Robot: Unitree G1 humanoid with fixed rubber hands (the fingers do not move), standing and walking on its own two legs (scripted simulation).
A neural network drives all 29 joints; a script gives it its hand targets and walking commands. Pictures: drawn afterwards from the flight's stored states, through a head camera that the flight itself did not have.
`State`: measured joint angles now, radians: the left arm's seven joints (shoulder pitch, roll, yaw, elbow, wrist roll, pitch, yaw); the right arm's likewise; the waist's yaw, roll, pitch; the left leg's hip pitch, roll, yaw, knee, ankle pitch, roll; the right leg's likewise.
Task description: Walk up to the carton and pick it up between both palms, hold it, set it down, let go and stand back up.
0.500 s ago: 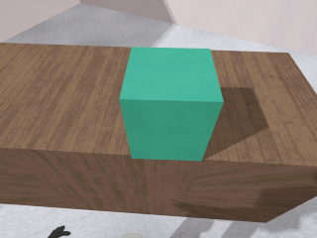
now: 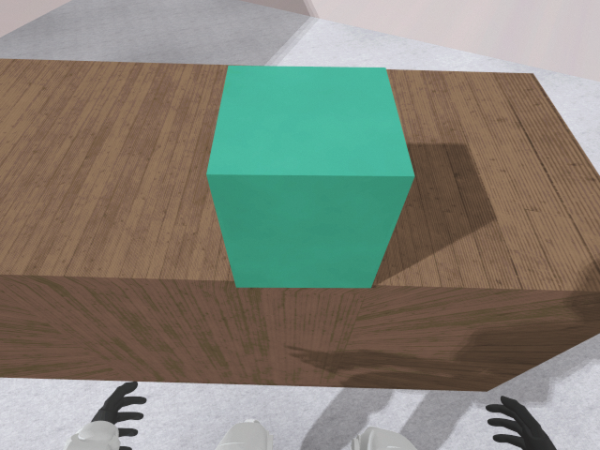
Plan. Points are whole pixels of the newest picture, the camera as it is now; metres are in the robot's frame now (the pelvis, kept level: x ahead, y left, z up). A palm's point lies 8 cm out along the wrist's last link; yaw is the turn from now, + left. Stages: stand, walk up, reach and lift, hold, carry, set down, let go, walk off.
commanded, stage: reach and lift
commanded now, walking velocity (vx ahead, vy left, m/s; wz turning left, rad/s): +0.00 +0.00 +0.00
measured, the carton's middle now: (305, 185) +0.45 +0.02 +0.08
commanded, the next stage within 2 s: none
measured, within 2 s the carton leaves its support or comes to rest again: neither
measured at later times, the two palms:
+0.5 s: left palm out of the picture +0.10 +0.26 -0.05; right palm out of the picture +0.13 -0.27 -0.05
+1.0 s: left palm (101, 446) +0.13 +0.24 +0.00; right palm (534, 442) +0.14 -0.23 +0.01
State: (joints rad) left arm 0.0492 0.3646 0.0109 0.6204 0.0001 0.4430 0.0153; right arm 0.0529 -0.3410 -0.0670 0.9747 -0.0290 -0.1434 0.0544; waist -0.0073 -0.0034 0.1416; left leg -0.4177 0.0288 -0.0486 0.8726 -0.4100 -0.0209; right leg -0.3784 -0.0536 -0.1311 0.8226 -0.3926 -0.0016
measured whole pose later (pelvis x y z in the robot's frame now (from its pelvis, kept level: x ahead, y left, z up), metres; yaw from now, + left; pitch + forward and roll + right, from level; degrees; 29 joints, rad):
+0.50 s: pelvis -0.03 -0.02 +0.02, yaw +0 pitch -3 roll +0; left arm 0.29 0.36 0.06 0.33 0.00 0.27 0.00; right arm 0.18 -0.20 -0.07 0.67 -0.03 -0.18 0.00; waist 0.03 -0.06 0.09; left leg -0.37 0.03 -0.04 0.67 -0.26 -0.04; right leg -0.36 -0.04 -0.13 0.69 -0.28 -0.04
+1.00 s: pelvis -0.05 -0.01 +0.03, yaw +0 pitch -4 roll +0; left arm 0.22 0.26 0.06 0.20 -0.06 0.24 0.04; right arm 0.24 -0.14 -0.06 0.28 -0.01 -0.01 -0.03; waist 0.02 -0.04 0.05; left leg -0.33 0.02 -0.02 0.56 -0.16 -0.02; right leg -0.23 0.00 -0.12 0.62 -0.33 -0.06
